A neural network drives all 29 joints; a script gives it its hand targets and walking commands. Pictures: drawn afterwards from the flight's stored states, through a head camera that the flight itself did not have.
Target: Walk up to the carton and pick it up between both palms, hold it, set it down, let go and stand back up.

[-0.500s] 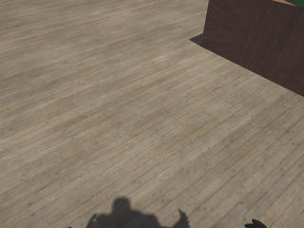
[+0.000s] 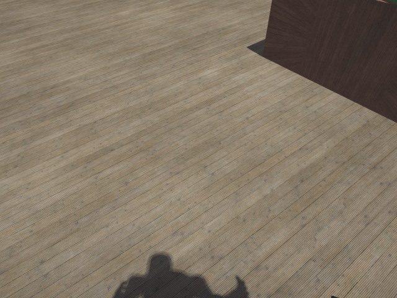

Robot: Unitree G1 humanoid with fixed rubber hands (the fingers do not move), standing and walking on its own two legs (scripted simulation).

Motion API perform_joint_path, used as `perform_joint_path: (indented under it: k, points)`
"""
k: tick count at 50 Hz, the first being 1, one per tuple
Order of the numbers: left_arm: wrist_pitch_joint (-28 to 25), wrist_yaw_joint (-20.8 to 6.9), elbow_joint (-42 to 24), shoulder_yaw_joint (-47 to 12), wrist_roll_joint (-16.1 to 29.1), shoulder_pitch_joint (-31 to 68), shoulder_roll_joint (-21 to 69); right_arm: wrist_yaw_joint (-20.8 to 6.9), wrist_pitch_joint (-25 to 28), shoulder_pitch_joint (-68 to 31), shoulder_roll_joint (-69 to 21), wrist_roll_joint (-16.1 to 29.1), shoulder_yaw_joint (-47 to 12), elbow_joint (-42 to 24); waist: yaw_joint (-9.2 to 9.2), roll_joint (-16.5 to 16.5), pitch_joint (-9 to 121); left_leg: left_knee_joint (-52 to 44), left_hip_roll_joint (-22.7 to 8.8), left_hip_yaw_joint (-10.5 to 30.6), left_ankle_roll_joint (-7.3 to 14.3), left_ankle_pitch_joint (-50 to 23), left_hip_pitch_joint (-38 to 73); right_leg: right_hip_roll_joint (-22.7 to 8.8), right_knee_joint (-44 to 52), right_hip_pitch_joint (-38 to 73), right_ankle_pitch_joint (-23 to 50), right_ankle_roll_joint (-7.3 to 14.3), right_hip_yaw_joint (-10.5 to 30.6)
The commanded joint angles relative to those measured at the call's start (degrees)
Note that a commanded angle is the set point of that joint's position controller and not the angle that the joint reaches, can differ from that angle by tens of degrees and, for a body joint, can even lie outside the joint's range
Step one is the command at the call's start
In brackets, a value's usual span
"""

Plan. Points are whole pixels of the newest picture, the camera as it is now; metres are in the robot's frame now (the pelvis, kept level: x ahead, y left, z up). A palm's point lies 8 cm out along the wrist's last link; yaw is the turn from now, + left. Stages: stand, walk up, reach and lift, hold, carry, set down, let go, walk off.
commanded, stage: stand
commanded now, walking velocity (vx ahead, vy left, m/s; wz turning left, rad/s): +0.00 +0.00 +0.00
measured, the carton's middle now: out of the picture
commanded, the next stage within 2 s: walk up in 0.38 s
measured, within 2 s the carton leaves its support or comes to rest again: neither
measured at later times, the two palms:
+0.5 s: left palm out of the picture +0.07 +0.30 -0.11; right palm out of the picture +0.09 -0.26 -0.11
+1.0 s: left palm (130, 267) +0.23 +0.18 -0.08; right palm out of the picture +0.06 -0.45 -0.12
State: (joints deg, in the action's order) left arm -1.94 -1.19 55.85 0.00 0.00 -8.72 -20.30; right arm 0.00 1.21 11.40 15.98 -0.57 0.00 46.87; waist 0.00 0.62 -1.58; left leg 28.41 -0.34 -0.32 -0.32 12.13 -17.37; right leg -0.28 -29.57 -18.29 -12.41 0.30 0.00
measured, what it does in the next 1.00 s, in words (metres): steps to the right, turning right: right foot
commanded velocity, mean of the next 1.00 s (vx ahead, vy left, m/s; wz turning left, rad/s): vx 0.00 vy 0.00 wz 0.00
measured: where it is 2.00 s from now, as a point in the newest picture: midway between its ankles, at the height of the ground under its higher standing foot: (282, 276)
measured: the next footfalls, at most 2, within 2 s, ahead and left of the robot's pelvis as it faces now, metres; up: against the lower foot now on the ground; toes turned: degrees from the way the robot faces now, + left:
right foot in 0.94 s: +0.07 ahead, -0.27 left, +0.00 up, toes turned -22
left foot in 1.34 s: +0.38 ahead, -0.14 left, +0.00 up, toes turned -17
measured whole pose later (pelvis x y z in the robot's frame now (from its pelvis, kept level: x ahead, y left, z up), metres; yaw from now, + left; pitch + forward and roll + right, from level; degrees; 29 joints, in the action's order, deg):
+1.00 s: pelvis +0.05 -0.12 -0.01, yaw -20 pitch +1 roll +1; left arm -1.3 -6.2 54.7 2.9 0.0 -13.3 -26.4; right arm -2.5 2.0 8.3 26.4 -1.1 0.0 51.1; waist -0.1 -3.9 0.8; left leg 49.8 -11.0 -6.4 1.6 27.4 -15.2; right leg -3.4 -38.8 -21.9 -17.2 -1.3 -1.2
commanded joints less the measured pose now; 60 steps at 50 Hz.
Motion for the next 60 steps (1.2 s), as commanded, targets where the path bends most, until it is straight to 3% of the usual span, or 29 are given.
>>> perform_joint_path:
  k: [1, 2, 9, 10, 16, 28, 29, 30, 31, 32, 34, 38, 40, 42, 44, 45, 46, 47, 48, 49, 50, 51, 52, 53, 54, 55, 56, 57, 60]
  points:
    - [-1.48, 0.88, -1.09, 2.45, -0.51, 2.18, -11.04, 0.06, 2.19, -3.52, 14.49, 0.11, 3.61, 2.67, -0.45, -2.87, 8.51, -6.10, -6.62, 4.79, 2.81, -5.12, 8.31, -7.32, 8.09, 7.71, 5.88, 2.96, 6.46]
    - [-1.63, 0.78, -0.87, 2.63, -0.62, 2.36, -11.52, 0.10, 2.27, -3.14, 13.89, -0.03, 3.44, 2.96, 0.25, -0.17, 10.02, -5.63, -6.29, 4.91, 2.56, -5.72, 8.47, -7.18, 7.43, 8.36, 7.68, 2.79, 5.93]
    - [-1.47, 0.61, 0.37, 2.03, -0.33, 2.07, -10.20, -0.04, 2.14, -3.89, 14.07, -0.17, 3.10, 4.57, -0.57, -2.89, 7.21, -8.70, -6.77, 5.67, 2.89, -2.03, 7.50, -6.74, 9.50, 7.06, 2.16, 2.23, 6.13]
    - [-1.54, 0.57, 0.44, 2.18, -0.32, 2.11, -11.24, -0.07, 2.15, -3.65, 13.64, -0.07, 3.14, 4.32, -0.03, 0.12, 8.05, -7.75, -6.70, 5.11, 2.52, -2.15, 8.45, -6.54, 9.70, 6.68, 2.65, 2.16, 5.94]
    - [-1.44, 0.60, 1.31, 2.17, -0.56, 2.06, -10.81, -0.12, 2.28, -2.87, 13.37, 0.05, 3.15, 5.01, -0.15, -2.68, 8.85, -8.81, -6.89, 5.09, 2.45, -2.79, 8.28, -7.29, 9.73, 8.51, 3.16, 2.48, 6.23]
    - [-1.11, 0.56, 1.78, 2.41, -0.51, 2.13, -11.29, -0.08, 1.91, -2.89, 13.80, 0.01, 2.84, 6.71, -0.25, -1.61, 7.96, -10.04, -6.54, 5.44, 2.36, 0.87, 7.41, -6.84, 11.69, 7.60, -1.80, 2.19, 7.06]
    - [-0.15, -2.85, -6.12, 6.49, -3.43, 2.28, -17.63, -0.72, 3.58, -0.55, 25.68, -2.38, 8.87, 1.69, 2.32, 0.56, 11.46, -7.42, -9.19, 5.33, 6.21, 25.00, 23.37, -3.12, 5.22, -11.07, -20.36, 1.72, 9.28]
    - [0.42, -4.10, -6.70, 5.95, -3.32, 6.40, -14.75, -0.39, 4.04, 0.31, 27.79, -3.10, 9.98, 3.06, 3.86, -9.63, 7.34, -13.52, -16.96, 13.66, 8.66, 35.30, 26.97, -2.26, -7.45, -24.55, -16.66, 0.75, 3.97]
    - [1.06, -4.66, -7.53, 5.93, -3.63, 6.72, -14.20, -0.11, 4.36, -1.55, 28.50, -2.96, 10.70, 1.75, 2.60, -15.18, 6.56, -19.41, -25.82, 18.78, 11.62, 37.75, 25.41, -3.66, -20.04, -29.46, -12.49, -0.02, 1.07]
    - [1.57, -5.09, -7.16, 6.64, -4.09, 6.93, -15.38, -0.18, 4.32, -5.35, 27.28, -2.50, 10.21, 0.16, 1.53, -11.12, 3.96, -21.56, -29.55, 18.66, 13.14, 34.88, 16.86, -6.80, -24.60, -27.34, -11.60, -1.39, 1.32]
    - [1.78, -6.15, -7.11, 8.13, -3.01, 7.30, -17.70, -0.37, 4.51, -6.34, 25.58, -2.41, 9.19, 0.09, 0.88, -4.97, -0.66, -23.12, -26.73, 15.27, 13.36, 33.13, 7.13, -9.13, -28.31, -21.76, -8.63, -2.87, 2.02]
    - [2.88, -8.15, -6.42, 7.87, -1.40, 1.16, -15.14, -1.34, 4.87, -10.44, 25.62, -2.38, 8.69, -0.25, -2.65, -9.96, -1.53, -23.38, -20.78, 0.33, 9.83, 26.69, 1.93, -9.15, -25.52, -12.86, -5.37, -3.56, -2.71]
    - [2.92, -8.33, -6.80, 7.61, -0.63, 0.58, -14.56, -2.05, 4.53, -11.21, 26.70, -2.87, 8.82, -0.31, -2.69, -13.60, -1.23, -21.58, -18.67, -4.75, 8.92, 27.30, 3.04, -9.13, -18.43, -9.60, -6.43, -2.93, -4.80]
    - [2.58, -8.16, -7.63, 7.65, -0.38, 1.94, -14.81, -2.88, 3.98, -9.12, 27.79, -2.73, 9.19, -0.16, -0.77, -13.21, 0.65, -17.60, -17.16, -6.46, 9.49, 25.72, 8.11, -7.35, -12.66, -8.33, -10.26, -2.36, -8.91]
    - [1.63, -7.17, -5.69, 8.09, -0.60, -3.40, -15.60, -3.39, 3.14, -7.39, 26.98, -2.23, 9.06, 0.63, -1.73, -7.80, 4.88, -6.22, -15.37, -10.34, 9.32, 21.94, 13.56, -3.89, -1.90, -2.99, -7.77, -1.75, -12.60]
    - [0.89, -6.31, -3.72, 7.99, -0.69, -7.55, -15.27, -3.56, 2.55, -7.05, 25.45, -1.89, 8.68, 0.26, -3.58, -1.08, 7.38, 3.82, -13.14, -12.91, 8.54, 19.89, 13.71, -0.66, 5.21, 2.32, -3.01, -1.79, -15.52]
    - [0.14, -5.12, -0.77, 8.97, -0.85, -13.62, -17.47, -3.89, 1.89, -4.63, 21.63, -1.94, 7.47, 0.61, -6.10, 9.98, 11.09, 20.23, -8.31, -14.44, 6.67, 16.59, 6.38, 0.74, 7.88, 14.84, -5.03, -0.48, -10.40]
    - [-0.67, -3.77, -1.35, 9.87, -1.28, -16.91, -22.43, -3.75, 1.54, -2.80, 17.05, -1.44, 5.17, -0.41, -7.53, 17.02, 11.40, 29.75, -6.87, -11.55, 4.00, 18.80, -9.37, -5.17, 9.42, 24.64, -10.05, 2.14, 3.64]
    - [-1.25, -2.70, -2.67, 10.35, -1.56, -16.77, -26.08, -3.80, 1.67, -3.95, 14.55, -0.73, 3.70, -2.32, -6.56, 22.01, 10.40, 38.42, -4.06, -9.65, 0.65, 23.45, -22.74, -15.23, 12.17, 28.92, -14.55, 6.72, 22.77]
    - [-1.33, -2.66, -3.56, 10.19, -0.04, -15.90, -26.51, -3.82, 2.27, -9.95, 20.42, -0.41, 4.96, -3.31, -7.25, 10.65, 8.65, 36.78, -2.70, -2.92, 0.09, 18.07, -27.26, -19.99, 18.97, 25.49, -20.44, 12.09, 35.34]
    - [-1.64, -2.38, -4.56, 10.44, 0.42, -12.94, -28.28, -3.55, 3.06, -11.38, 22.62, 0.23, 4.90, -3.10, -6.43, 8.98, 6.48, 35.86, -5.01, 0.51, 0.89, 17.18, -27.28, -22.02, 17.81, 24.64, -18.91, 14.24, 37.24]
    - [-1.88, -1.70, -4.70, 9.23, 0.68, -11.37, -25.40, -3.39, 3.63, -13.46, 22.38, 0.87, 4.44, -2.53, -6.12, 8.10, 2.26, 33.51, -6.97, 0.81, 1.84, 12.70, -26.80, -18.40, 15.17, 21.66, -7.44, 13.45, 27.90]
    - [-2.05, -1.23, -5.02, 8.45, 0.50, -10.35, -23.52, -3.73, 4.22, -13.36, 20.92, 0.93, 4.52, -3.07, -5.07, 10.32, 0.42, 30.97, -6.37, 0.33, 1.94, 10.78, -24.83, -15.27, 13.94, 19.63, 2.22, 11.73, 23.05]
    - [-2.08, -0.80, -5.18, 7.91, 0.53, -11.58, -22.07, -3.82, 4.68, -12.49, 20.22, 0.56, 4.54, -2.73, -4.79, 9.70, 0.43, 27.69, -5.66, 0.93, 2.03, 9.89, -22.57, -13.19, 12.84, 19.97, 10.62, 10.32, 19.52]
    - [-2.40, -0.92, -5.13, 7.72, 0.64, -12.31, -20.82, -3.91, 4.54, -10.06, 19.45, 0.64, 4.80, -2.40, -3.91, 10.21, 0.58, 25.92, -4.45, 0.08, 1.76, 9.70, -22.01, -12.37, 12.49, 21.21, 15.14, 9.92, 17.49]
    - [-2.59, -1.20, -6.56, 7.55, 0.68, -11.79, -19.91, -3.90, 4.66, -8.97, 19.76, 0.51, 4.72, -3.02, -3.71, 8.27, 2.57, 23.79, -3.98, -0.35, 1.29, 11.11, -19.80, -12.88, 11.62, 20.85, 17.11, 11.47, 16.95]
    - [-2.89, -1.36, -6.97, 7.19, 0.71, -10.87, -18.32, -3.95, 4.33, -8.26, 19.62, 0.11, 5.01, -2.57, -3.09, 6.65, 3.59, 21.58, -3.40, -0.51, 0.78, 10.64, -19.06, -12.80, 12.04, 21.43, 16.62, 12.28, 16.93]
    - [-3.03, -1.40, -7.54, 7.26, 0.89, -10.63, -18.21, -4.04, 4.42, -8.88, 19.35, 0.36, 4.80, -3.17, -3.49, 7.93, 3.20, 17.90, -3.25, -1.09, 0.49, 10.45, -20.26, -13.15, 12.83, 22.00, 15.31, 12.83, 16.03]
    - [-3.21, -1.34, -7.82, 7.33, 0.64, -10.35, -19.14, -4.13, 5.20, -12.04, 17.97, 0.21, 4.42, -3.13, -3.68, 6.18, 0.42, 9.21, -3.28, -1.39, 1.17, 2.06, -18.10, -13.49, 13.53, 19.66, 18.53, 11.75, 15.57]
